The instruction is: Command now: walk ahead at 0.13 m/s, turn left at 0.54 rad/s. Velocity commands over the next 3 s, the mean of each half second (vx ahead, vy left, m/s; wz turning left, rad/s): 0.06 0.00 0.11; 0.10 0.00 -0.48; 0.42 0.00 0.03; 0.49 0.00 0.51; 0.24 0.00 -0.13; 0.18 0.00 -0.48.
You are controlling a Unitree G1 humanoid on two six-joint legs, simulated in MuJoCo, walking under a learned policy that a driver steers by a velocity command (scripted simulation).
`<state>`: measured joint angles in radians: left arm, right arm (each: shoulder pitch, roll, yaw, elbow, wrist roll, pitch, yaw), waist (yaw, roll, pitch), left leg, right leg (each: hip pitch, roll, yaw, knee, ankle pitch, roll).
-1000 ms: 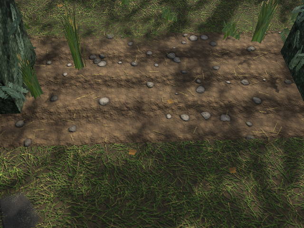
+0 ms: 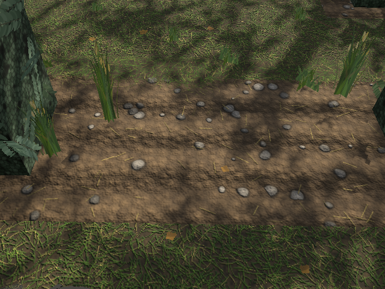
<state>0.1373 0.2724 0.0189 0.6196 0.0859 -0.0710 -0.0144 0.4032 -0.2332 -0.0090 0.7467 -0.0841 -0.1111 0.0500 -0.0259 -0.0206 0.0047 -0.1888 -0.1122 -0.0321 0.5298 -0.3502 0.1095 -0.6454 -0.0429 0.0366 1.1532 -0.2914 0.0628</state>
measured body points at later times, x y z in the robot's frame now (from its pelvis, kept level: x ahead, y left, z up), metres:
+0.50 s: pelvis +0.16 -0.03 -0.18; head +0.19 -0.03 +0.27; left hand +0.23 +0.21 -0.32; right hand +0.26 -0.25 -0.32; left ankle +0.12 +0.10 -0.65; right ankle +0.25 -0.13 -0.91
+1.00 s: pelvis +0.20 +0.06 -0.18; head +0.19 +0.09 +0.27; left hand +0.42 +0.27 -0.28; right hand +0.12 -0.22 -0.28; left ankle +0.25 +0.14 -0.91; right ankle +0.24 -0.11 -0.67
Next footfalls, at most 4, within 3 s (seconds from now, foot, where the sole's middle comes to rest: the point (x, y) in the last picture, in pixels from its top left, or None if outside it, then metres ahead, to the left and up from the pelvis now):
0.32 right None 0.29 -0.13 -0.95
0.76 left None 0.29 0.14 -0.95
1.38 right None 0.31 -0.17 -0.95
1.88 left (191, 263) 0.67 0.00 -0.95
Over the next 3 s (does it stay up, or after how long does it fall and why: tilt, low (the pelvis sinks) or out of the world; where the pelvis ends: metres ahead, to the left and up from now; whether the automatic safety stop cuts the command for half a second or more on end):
stays up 0.87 -0.04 -0.16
